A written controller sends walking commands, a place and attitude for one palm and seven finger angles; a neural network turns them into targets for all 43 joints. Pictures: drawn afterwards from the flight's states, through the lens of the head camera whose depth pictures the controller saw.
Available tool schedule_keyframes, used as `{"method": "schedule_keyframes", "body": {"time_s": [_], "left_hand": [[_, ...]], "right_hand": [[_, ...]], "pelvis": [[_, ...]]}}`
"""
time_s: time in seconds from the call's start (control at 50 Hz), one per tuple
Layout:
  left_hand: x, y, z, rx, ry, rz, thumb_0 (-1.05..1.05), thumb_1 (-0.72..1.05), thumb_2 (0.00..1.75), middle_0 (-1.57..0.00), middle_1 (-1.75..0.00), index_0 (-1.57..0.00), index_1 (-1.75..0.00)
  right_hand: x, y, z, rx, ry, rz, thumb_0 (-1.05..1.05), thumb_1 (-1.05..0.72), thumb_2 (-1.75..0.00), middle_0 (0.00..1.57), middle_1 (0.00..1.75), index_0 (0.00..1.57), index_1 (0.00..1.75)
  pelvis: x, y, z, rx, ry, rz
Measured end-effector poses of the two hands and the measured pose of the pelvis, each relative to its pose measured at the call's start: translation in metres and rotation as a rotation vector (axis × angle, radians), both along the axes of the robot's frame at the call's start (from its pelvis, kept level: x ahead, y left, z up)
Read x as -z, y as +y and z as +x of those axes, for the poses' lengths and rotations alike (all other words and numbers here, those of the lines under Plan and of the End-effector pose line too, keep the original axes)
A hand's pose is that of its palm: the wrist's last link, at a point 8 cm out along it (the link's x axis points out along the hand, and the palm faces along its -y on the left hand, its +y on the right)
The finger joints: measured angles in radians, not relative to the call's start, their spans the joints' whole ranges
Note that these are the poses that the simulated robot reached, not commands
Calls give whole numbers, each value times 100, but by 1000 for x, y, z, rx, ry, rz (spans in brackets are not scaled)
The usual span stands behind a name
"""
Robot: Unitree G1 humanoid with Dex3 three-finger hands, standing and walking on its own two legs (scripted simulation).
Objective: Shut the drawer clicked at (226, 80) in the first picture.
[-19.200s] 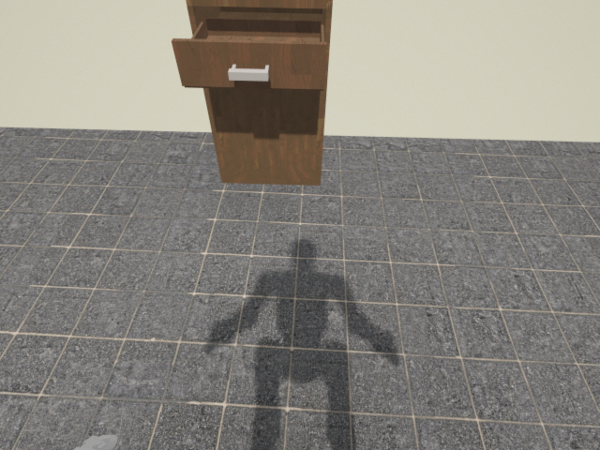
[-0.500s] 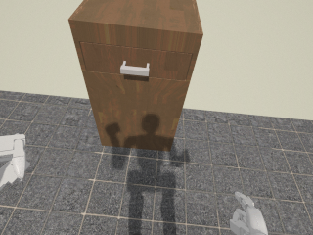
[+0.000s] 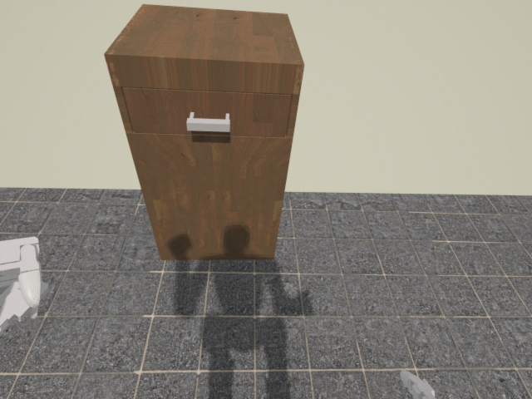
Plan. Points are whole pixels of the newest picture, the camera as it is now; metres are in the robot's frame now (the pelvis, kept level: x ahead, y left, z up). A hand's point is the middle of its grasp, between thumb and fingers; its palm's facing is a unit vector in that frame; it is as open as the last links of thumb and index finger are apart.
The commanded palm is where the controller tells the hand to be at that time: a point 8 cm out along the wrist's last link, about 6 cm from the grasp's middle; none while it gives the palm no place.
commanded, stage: stop stepping back and stand still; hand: left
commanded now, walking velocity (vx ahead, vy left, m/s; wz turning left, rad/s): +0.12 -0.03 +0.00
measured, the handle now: (209, 120) +0.84 +0.17 -0.02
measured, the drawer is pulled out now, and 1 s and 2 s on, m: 0.00 0.00 0.00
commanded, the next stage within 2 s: let the arm hang, fingers relaxed in 0.80 s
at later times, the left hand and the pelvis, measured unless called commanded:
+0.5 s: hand (22, 305) +0.18 +0.25 +0.17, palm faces +0.40 -0.79 -0.47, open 3.2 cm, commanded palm +0.11 +0.30 +0.18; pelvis +0.00 +0.01 +0.00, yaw +3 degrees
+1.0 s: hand (51, 341) +0.19 +0.29 +0.03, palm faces +0.21 -0.85 -0.49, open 3.1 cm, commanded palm none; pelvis +0.00 +0.03 -0.01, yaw +4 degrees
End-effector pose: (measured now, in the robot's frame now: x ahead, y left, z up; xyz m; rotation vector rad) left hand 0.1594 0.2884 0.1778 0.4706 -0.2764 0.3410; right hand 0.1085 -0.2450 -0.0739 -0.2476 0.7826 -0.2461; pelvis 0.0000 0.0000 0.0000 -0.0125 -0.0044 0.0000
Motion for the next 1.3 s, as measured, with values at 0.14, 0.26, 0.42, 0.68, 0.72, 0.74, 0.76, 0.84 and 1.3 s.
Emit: {"method": "schedule_keyframes", "body": {"time_s": [0.14,0.26,0.42,0.68,0.72,0.74,0.76,0.84,1.3], "left_hand": [[-15,-21,-34,73,38,82,1,88,90,-140,-160,-140,-160],[-4,4,-40,-47,-17,30,1,88,90,-141,-160,-141,-160],[-2,11,-26,-77,7,54,1,88,90,-141,-160,-141,-160],[1,14,-6,-62,100,53,1,88,90,-141,-160,-141,-160],[1,15,-3,-57,106,51,1,88,90,-140,-160,-141,-160],[1,14,-3,-52,107,50,1,88,90,-140,-160,-141,-160],[1,14,-2,-45,107,49,1,88,90,-140,-160,-140,-160],[-2,12,-4,-23,104,53,1,88,90,-140,-160,-140,-160],[322,-20,-202,-323,1587,-562,1,90,90,-91,-112,-91,-112]], "right_hand": [[0,4,-8,-41,-7,38,2,-90,-90,20,30,21,30],[9,4,0,-45,9,1,2,-90,-90,20,30,21,30],[13,34,32,-101,-49,62,2,-91,-90,20,30,20,30],[7,49,75,-137,-35,94,2,-91,-90,20,30,21,30],[3,47,79,-133,-47,86,2,-91,-90,20,30,21,30],[1,45,80,-131,-53,81,2,-91,-90,20,30,21,30],[-1,44,81,-129,-58,77,2,-91,-90,20,30,21,30],[-7,40,81,-118,-68,58,2,-91,-90,20,30,21,30],[58,30,-92,-41,592,71,1,-91,-90,20,30,20,30]], "pelvis": [[-3,-2,-18,-3,6,1],[5,8,-12,-34,-1,2],[8,13,-8,-60,-9,24],[0,17,13,-48,12,14],[-1,18,13,-49,14,12],[-1,18,13,-49,15,11],[-1,18,13,-49,17,10],[-2,19,12,-49,21,6],[0,23,-14,-90,-2,-5]]}}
